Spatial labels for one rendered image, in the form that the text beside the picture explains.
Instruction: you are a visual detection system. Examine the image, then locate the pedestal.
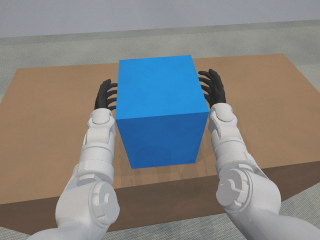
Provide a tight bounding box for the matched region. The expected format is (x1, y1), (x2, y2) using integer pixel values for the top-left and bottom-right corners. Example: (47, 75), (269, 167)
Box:
(0, 53), (320, 236)

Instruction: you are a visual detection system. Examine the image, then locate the robot right upper arm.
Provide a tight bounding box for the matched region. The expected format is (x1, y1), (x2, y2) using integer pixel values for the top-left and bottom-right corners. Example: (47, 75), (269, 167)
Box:
(216, 168), (320, 240)

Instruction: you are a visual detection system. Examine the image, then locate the robot right forearm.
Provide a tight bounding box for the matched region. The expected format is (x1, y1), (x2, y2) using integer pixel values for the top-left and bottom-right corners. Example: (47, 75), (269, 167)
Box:
(208, 103), (270, 180)

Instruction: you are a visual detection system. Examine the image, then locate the robot left upper arm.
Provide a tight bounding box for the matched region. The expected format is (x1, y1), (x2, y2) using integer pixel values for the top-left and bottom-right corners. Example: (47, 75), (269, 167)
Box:
(26, 180), (120, 240)

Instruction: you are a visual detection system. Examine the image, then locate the robot left hand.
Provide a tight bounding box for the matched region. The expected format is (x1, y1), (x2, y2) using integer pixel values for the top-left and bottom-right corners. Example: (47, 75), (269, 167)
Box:
(94, 79), (118, 111)

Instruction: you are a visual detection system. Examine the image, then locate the carton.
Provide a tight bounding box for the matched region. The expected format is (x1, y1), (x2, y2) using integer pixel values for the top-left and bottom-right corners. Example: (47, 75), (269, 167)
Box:
(115, 55), (209, 169)

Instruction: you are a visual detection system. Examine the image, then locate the robot left forearm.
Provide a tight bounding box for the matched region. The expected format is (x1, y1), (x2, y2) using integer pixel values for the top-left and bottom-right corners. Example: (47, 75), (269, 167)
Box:
(55, 108), (116, 221)

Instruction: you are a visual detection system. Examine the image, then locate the robot right hand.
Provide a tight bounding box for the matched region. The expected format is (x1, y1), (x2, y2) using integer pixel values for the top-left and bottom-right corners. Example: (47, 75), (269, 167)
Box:
(198, 69), (226, 109)

